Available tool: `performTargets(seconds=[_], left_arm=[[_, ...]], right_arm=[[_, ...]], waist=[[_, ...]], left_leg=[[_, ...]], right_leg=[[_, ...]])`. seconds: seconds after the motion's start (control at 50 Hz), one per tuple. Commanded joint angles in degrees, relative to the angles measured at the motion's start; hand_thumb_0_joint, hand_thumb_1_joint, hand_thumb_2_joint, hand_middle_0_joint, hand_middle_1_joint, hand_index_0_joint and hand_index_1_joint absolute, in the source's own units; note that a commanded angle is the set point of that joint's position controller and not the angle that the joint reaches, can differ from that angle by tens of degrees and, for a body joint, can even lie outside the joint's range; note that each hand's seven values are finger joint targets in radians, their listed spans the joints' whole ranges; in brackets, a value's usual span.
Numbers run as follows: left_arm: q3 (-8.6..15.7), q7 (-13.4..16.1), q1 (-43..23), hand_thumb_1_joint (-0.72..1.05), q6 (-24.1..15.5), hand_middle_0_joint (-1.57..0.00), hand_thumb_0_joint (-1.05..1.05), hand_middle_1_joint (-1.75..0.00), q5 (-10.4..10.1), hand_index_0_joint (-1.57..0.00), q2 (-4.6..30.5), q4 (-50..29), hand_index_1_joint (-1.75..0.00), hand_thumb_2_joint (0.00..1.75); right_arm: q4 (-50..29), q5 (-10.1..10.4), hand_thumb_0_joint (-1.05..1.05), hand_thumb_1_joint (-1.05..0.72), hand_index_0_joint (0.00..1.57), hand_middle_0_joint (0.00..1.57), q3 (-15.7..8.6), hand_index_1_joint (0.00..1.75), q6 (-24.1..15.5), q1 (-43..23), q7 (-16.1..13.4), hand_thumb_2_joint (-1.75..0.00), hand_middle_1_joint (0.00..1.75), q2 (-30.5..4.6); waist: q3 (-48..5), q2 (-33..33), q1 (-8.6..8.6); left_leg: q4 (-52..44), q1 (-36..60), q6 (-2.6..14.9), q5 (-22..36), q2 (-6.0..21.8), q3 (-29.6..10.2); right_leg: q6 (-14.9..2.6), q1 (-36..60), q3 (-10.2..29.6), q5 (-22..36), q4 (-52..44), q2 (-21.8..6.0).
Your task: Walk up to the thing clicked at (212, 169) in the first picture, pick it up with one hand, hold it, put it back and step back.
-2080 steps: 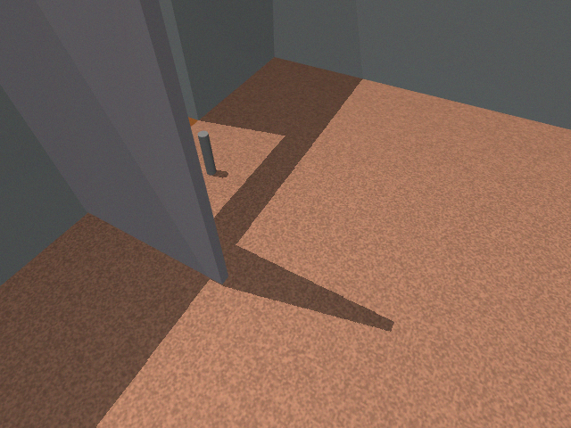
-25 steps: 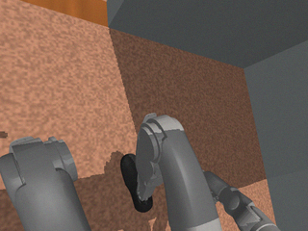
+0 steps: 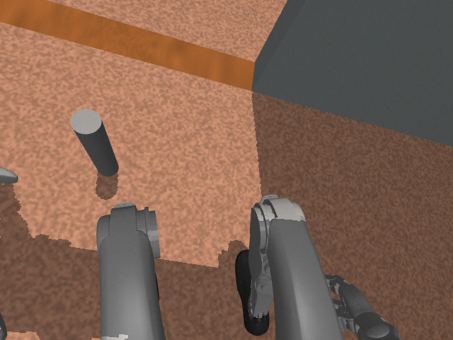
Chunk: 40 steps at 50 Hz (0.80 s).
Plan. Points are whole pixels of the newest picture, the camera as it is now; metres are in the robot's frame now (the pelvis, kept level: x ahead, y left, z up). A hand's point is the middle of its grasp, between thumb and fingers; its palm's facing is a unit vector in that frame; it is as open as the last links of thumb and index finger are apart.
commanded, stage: home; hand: left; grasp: from the side
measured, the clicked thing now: (99, 148) +0.47 +0.26 -0.23
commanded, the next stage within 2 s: none
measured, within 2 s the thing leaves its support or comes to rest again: neither
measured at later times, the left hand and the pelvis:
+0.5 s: hand out of the picture +0.29 +0.30 +0.13, palm faces +0.28 -0.86 -0.43, open 17.5 cm; pelvis +0.04 -0.01 +0.22, yaw +7 degrees
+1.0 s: hand out of the picture +0.23 +0.21 +0.31, palm faces +0.27 -0.91 -0.30, open 17.7 cm; pelvis +0.09 +0.00 +0.36, yaw +10 degrees
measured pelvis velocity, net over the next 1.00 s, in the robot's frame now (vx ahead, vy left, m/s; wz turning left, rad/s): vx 0.09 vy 0.00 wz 0.17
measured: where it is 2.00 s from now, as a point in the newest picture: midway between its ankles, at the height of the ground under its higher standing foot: (202, 315)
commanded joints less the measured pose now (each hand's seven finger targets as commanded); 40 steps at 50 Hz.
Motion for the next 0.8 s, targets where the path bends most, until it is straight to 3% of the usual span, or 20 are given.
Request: performTargets(seconds=[0.0,0.1,0.16,0.26,0.32,0.36,0.38,0.4,0.46,0.5,0.52,0.56,0.58,0.64,0.68,0.7,0.74,0.76,0.78], left_arm=[[-1.5,2.7,-6.4,-0.52,3.1,-0.06,0.00,-0.06,-0.5,-0.06,8.4,-16.5,-0.06,0.08],[-4.8,5.2,3.5,-0.56,9.5,-0.05,0.00,-0.05,-1.6,-0.05,3.3,-28.8,-0.06,0.05],[-3.1,7.4,8.9,-0.55,12.4,-0.05,0.00,-0.05,-1.9,-0.05,5.3,-37.2,-0.05,0.05],[-4.0,10.4,16.0,-0.55,15.7,-0.05,0.00,-0.05,-2.7,-0.05,1.8,-41.9,-0.05,0.06],[-7.9,11.4,22.0,-0.58,17.6,-0.05,0.00,-0.05,-3.2,-0.05,-5.4,-39.5,-0.05,0.04],[-9.2,11.9,23.6,-0.59,18.5,-0.05,0.00,-0.05,-3.6,-0.05,-7.0,-40.5,-0.05,0.03],[-10.9,12.0,26.8,-0.60,19.3,-0.05,0.00,-0.04,-3.5,-0.04,-9.5,-37.7,-0.05,0.03],[-10.1,12.5,24.2,-0.60,19.4,-0.05,0.00,-0.04,-3.8,-0.04,-7.5,-43.3,-0.04,0.03],[-14.7,13.0,32.1,-0.61,21.6,-0.04,0.00,-0.04,-4.2,-0.04,-14.2,-39.1,-0.04,0.02],[-13.9,14.0,30.7,-0.57,22.2,-0.05,0.00,-0.05,-4.5,-0.05,-12.8,-42.7,-0.05,0.04],[-15.1,14.2,34.0,-0.59,23.0,-0.05,0.00,-0.05,-4.4,-0.05,-14.1,-41.3,-0.05,0.03],[-16.5,14.8,34.2,-0.59,24.0,-0.05,0.00,-0.04,-4.7,-0.04,-15.1,-45.5,-0.05,0.03],[-18.0,15.0,37.2,-0.60,24.9,-0.04,0.00,-0.04,-4.7,-0.04,-17.2,-43.5,-0.04,0.02],[-19.6,15.8,41.0,-0.61,26.9,-0.04,0.00,-0.04,-4.8,-0.04,-18.9,-45.5,-0.04,0.01],[-18.9,16.5,40.3,-0.60,27.6,-0.04,0.00,-0.04,-5.0,-0.04,-16.9,-53.7,-0.04,0.03],[-21.7,16.4,45.9,-0.61,28.8,-0.04,0.00,-0.04,-4.9,-0.04,-20.8,-49.5,-0.04,0.02],[-22.0,16.9,47.8,-0.60,29.8,-0.05,0.00,-0.04,-5.2,-0.04,-21.1,-54.3,-0.05,0.03],[-24.7,16.6,51.6,-0.61,30.7,-0.04,0.00,-0.04,-5.2,-0.04,-24.3,-51.5,-0.04,0.02],[-25.5,16.7,52.0,-0.61,31.2,-0.04,0.00,-0.04,-5.4,-0.04,-25.2,-53.5,-0.04,0.02]], right_arm=[[-4.9,2.3,0.00,-0.90,0.20,0.20,-9.1,0.30,-0.6,5.7,-1.5,-0.90,0.30,-14.2],[-7.1,4.4,0.00,-0.89,0.20,0.20,-10.7,0.30,-1.1,5.9,-2.8,-0.90,0.30,-12.3],[-8.2,5.3,0.00,-0.90,0.20,0.20,-11.0,0.30,-1.5,6.2,-4.0,-0.90,0.30,-11.4],[-9.2,5.9,0.00,-0.90,0.20,0.20,-10.9,0.30,-2.9,5.4,-6.5,-0.90,0.30,-8.8],[-9.3,5.7,0.00,-0.89,0.20,0.20,-11.0,0.30,-4.3,5.3,-7.8,-0.90,0.30,-7.7],[-9.7,5.8,0.00,-0.89,0.20,0.20,-10.8,0.30,-5.3,5.7,-8.5,-0.90,0.30,-7.2],[-9.7,5.8,0.00,-0.89,0.20,0.20,-10.9,0.30,-5.9,5.5,-8.8,-0.90,0.30,-7.0],[-9.8,5.8,0.00,-0.89,0.20,0.20,-10.8,0.30,-6.3,6.7,-9.1,-0.90,0.30,-7.0],[-10.0,5.9,0.00,-0.89,0.20,0.20,-10.4,0.30,-7.9,7.2,-9.8,-0.90,0.30,-6.1],[-10.3,6.1,0.00,-0.89,0.20,0.20,-10.1,0.30,-8.7,7.4,-10.4,-0.90,0.30,-5.8],[-10.6,6.1,0.00,-0.89,0.20,0.20,-10.1,0.30,-9.0,7.4,-10.6,-0.90,0.30,-5.8],[-11.1,6.1,0.00,-0.89,0.20,0.20,-9.9,0.30,-9.7,8.2,-11.2,-0.90,0.30,-5.5],[-10.8,6.0,0.00,-0.89,0.20,0.20,-9.8,0.30,-10.1,8.4,-11.5,-0.90,0.30,-5.1],[-11.3,6.1,0.00,-0.89,0.20,0.20,-9.5,0.30,-11.0,8.9,-12.5,-0.90,0.30,-4.7],[-12.3,6.0,0.00,-0.89,0.20,0.20,-9.3,0.30,-11.5,9.4,-13.3,-0.90,0.30,-4.2],[-11.7,5.9,0.00,-0.90,0.20,0.20,-9.1,0.30,-11.7,9.8,-13.5,-0.90,0.30,-3.9],[-13.5,5.7,0.00,-0.90,0.20,0.20,-8.7,0.30,-12.3,9.0,-14.2,-0.90,0.30,-3.4],[-12.6,5.7,0.00,-0.90,0.20,0.20,-8.9,0.30,-12.5,9.7,-14.5,-0.90,0.30,-3.3],[-13.3,5.6,0.00,-0.90,0.20,0.20,-8.9,0.30,-12.7,9.5,-14.7,-0.90,0.30,-3.3]], waist=[[-36.8,17.5,1.35],[-40.6,12.4,3.27],[-41.3,13.8,4.87],[-37.9,12.0,5.05],[-34.9,11.0,3.88],[-32.9,10.0,4.05],[-32.1,9.8,3.83],[-33.6,10.5,4.39],[-29.4,7.9,3.47],[-28.0,7.9,4.06],[-27.7,8.0,4.32],[-28.0,8.5,4.05],[-26.0,7.9,3.69],[-23.5,7.7,3.90],[-24.0,8.6,4.41],[-21.2,7.7,4.25],[-19.9,7.9,4.56],[-17.0,6.5,3.82],[-16.2,6.8,3.70]], left_leg=[[-26.0,33.9,0.63,-0.4,-0.1,4.3],[-32.8,40.2,1.00,0.3,-0.2,4.8],[-38.6,45.7,0.85,-0.9,0.1,4.7],[-44.6,50.9,1.06,1.8,-0.4,7.0],[-47.8,54.9,1.01,5.4,-0.6,8.1],[-50.7,57.2,1.02,6.6,-0.7,8.4],[-52.0,59.5,0.93,8.3,-0.6,8.6],[-53.4,62.1,0.82,10.1,-0.6,8.7],[-57.9,65.6,0.78,11.5,-0.8,8.8],[-61.4,68.1,0.72,11.5,-1.0,8.8],[-63.1,70.7,0.58,12.6,-1.0,9.0],[-65.6,74.6,0.42,15.7,-1.0,9.2],[-66.9,75.5,0.42,16.8,-1.1,9.3],[-71.1,80.3,0.22,20.2,-1.2,9.4],[-73.9,84.3,0.14,22.4,-1.4,9.8],[-75.3,85.0,0.04,22.1,-1.6,10.0],[-78.2,87.0,0.10,21.9,-1.7,10.2],[-79.1,87.7,0.15,21.6,-1.6,10.3],[-80.5,88.3,0.14,20.8,-1.6,10.3]], right_leg=[[-4.86,11.9,-3.3,2.9,-17.4,1.9],[-4.29,21.1,-1.4,3.6,-26.2,1.2],[-4.21,26.2,-0.5,2.6,-30.3,0.8],[-3.85,36.6,2.0,3.5,-39.4,0.2],[-3.84,40.8,2.2,6.5,-44.1,0.1],[-3.75,44.5,2.4,7.4,-47.6,-0.1],[-3.71,46.0,2.4,9.0,-49.0,-0.2],[-3.72,48.8,2.4,10.8,-50.4,-0.3],[-3.49,54.4,2.3,12.5,-55.4,-0.6],[-3.49,58.2,2.4,12.3,-58.8,-0.8],[-3.50,60.0,2.3,13.4,-60.2,-0.9],[-3.43,64.0,2.2,16.5,-62.6,-1.0],[-3.33,65.8,2.1,17.8,-63.9,-0.9],[-3.19,71.1,2.0,20.8,-67.9,-0.9],[-2.98,75.8,2.1,23.2,-71.0,-1.1],[-2.89,76.8,1.9,22.9,-72.3,-1.0],[-2.83,79.4,1.6,23.1,-74.8,-0.9],[-2.70,79.4,1.4,22.8,-76.1,-0.8],[-2.79,80.3,1.2,21.9,-77.2,-0.7]])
